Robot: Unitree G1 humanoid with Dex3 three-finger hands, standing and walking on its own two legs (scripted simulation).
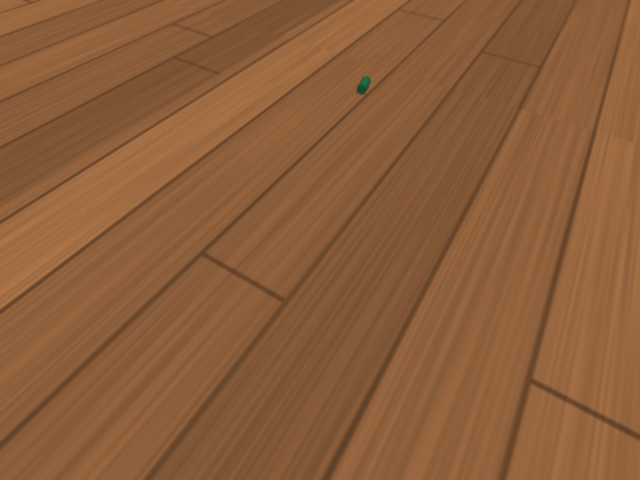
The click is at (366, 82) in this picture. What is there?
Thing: lying can
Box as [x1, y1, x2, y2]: [357, 76, 370, 93]
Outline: 367,76 364,76 357,87 357,90 360,93 363,93 365,91 370,81 370,79
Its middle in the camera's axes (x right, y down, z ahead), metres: +0.27 -0.93 +2.40
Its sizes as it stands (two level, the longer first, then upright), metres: 0.119 0.057 0.057
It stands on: the floor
